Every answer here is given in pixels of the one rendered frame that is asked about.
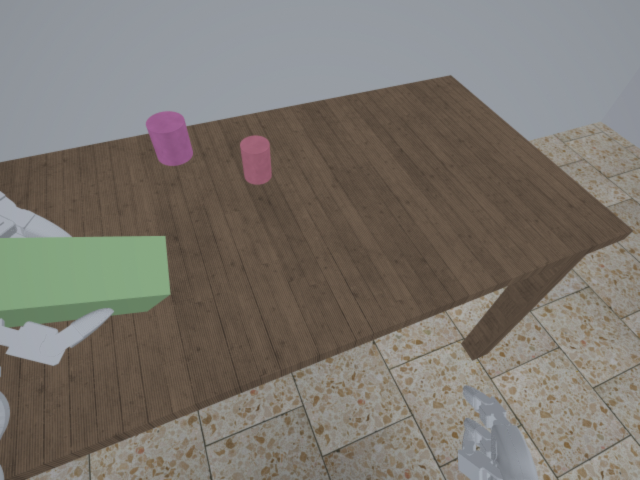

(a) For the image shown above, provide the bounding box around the robot left hand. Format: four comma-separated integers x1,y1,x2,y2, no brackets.
0,191,114,366

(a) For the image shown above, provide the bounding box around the table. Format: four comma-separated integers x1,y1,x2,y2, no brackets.
0,75,634,480

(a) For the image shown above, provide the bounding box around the sponge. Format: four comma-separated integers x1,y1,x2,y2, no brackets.
0,236,170,328

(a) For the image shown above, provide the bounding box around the robot right hand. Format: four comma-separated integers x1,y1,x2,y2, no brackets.
458,385,539,480

